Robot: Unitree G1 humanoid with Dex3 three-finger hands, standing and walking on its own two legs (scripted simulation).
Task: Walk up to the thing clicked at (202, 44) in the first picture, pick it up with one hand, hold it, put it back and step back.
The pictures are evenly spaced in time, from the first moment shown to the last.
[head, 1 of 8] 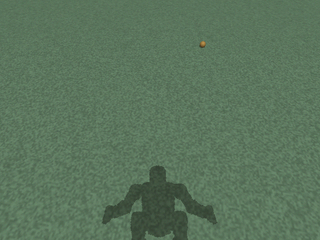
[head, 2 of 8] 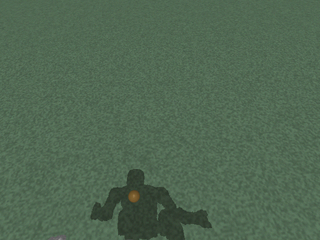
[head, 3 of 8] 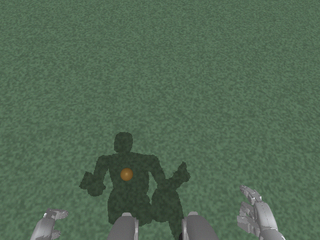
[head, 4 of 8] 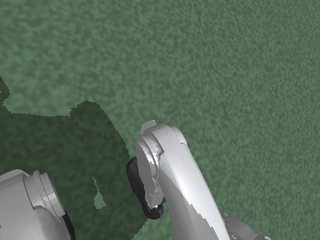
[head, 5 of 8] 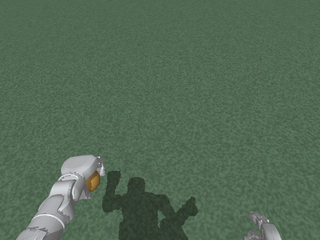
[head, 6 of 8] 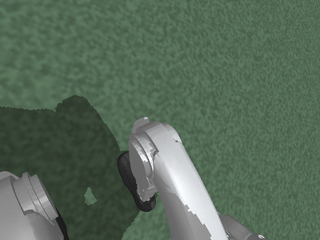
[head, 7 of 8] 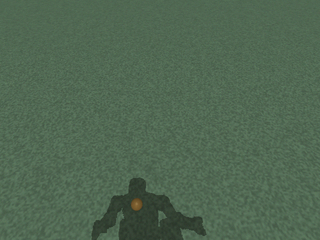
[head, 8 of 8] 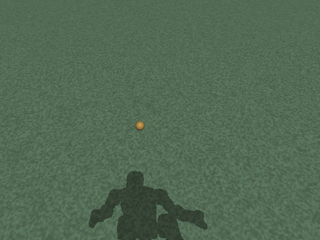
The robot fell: no
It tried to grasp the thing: yes
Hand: left
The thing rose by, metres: 0.68
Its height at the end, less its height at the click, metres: +0.00
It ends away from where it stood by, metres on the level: 0.01
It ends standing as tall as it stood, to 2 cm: yes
